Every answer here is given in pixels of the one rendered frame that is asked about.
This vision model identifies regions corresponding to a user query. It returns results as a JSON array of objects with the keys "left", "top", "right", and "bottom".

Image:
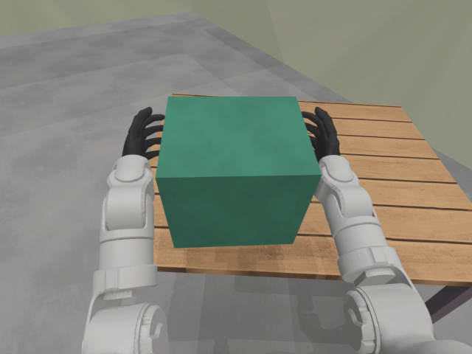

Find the carton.
[{"left": 156, "top": 97, "right": 322, "bottom": 249}]

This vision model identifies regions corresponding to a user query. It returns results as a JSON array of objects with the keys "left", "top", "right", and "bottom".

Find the table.
[{"left": 148, "top": 93, "right": 472, "bottom": 324}]

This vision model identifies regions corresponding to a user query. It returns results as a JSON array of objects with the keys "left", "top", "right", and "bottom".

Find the robot left hand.
[{"left": 122, "top": 107, "right": 165, "bottom": 160}]

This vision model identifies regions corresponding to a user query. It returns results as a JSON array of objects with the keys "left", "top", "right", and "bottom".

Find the right robot forearm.
[{"left": 314, "top": 155, "right": 434, "bottom": 335}]

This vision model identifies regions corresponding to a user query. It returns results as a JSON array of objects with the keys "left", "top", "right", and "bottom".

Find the right robot upper arm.
[{"left": 343, "top": 283, "right": 472, "bottom": 354}]

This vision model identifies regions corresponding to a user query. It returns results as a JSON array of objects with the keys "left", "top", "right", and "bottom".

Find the left robot upper arm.
[{"left": 83, "top": 302, "right": 170, "bottom": 354}]

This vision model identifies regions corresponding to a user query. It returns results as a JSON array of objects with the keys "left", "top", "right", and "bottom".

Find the left robot forearm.
[{"left": 81, "top": 155, "right": 158, "bottom": 354}]

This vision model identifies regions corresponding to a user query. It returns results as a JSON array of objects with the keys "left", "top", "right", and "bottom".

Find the robot right hand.
[{"left": 301, "top": 107, "right": 340, "bottom": 163}]

